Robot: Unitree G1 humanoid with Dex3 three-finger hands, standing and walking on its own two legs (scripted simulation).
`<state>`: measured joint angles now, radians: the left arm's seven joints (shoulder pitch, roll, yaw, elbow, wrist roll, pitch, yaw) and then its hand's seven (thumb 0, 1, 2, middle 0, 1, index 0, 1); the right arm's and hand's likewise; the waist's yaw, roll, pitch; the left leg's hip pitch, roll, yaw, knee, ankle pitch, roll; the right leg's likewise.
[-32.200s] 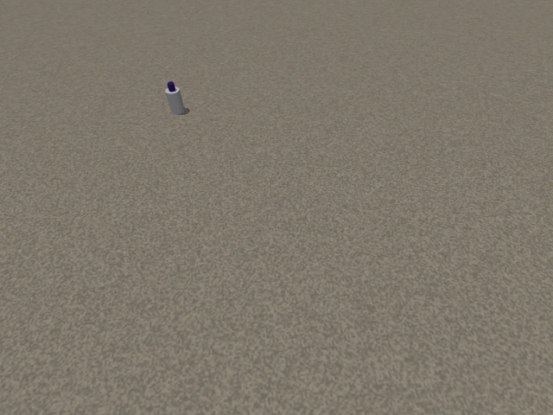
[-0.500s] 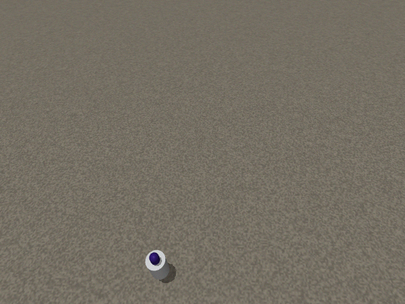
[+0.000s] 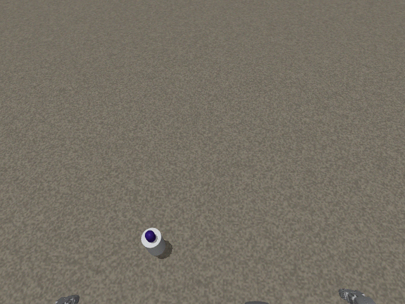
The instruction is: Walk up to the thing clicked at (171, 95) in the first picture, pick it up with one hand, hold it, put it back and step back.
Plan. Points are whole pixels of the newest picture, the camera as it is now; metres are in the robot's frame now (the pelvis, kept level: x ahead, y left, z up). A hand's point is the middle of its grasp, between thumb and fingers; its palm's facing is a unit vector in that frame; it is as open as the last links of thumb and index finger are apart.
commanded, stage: step back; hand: left
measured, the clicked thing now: (153, 240) +0.42 +0.24 -0.67
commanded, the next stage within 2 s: none
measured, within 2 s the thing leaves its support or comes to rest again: neither
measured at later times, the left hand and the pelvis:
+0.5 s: hand out of the picture +0.05 +0.30 -0.17, palm faces -0.06 -0.94 -0.33, open 7.4 cm; pelvis -0.09 +0.05 -0.01, yaw +0 degrees
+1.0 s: hand out of the picture -0.06 +0.30 -0.14, palm faces -0.05 -0.92 -0.39, open 7.4 cm; pelvis -0.20 +0.05 -0.01, yaw -3 degrees
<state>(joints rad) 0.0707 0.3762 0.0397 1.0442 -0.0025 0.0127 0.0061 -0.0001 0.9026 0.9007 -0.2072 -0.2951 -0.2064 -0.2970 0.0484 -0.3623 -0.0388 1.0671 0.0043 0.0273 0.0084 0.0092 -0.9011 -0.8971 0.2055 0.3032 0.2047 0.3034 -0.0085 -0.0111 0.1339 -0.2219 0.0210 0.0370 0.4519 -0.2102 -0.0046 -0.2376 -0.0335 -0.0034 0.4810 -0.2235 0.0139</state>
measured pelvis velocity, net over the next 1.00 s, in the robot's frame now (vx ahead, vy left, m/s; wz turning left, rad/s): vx -0.20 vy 0.05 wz -0.05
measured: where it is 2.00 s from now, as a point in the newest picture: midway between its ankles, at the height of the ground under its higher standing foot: outside the picture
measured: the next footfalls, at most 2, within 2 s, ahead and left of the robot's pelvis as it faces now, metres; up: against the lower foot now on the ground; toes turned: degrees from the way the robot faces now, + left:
left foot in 0.30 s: -0.07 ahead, +0.13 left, +0.00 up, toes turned -1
right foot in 0.72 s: -0.09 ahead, -0.05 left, +0.00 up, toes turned +1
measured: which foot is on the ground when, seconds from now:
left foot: down 0.00-0.08, up 0.10-0.28, down 0.30-0.78, up 0.80-1.00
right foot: down 0.00-0.32, up 0.34-0.70, down 0.72-1.00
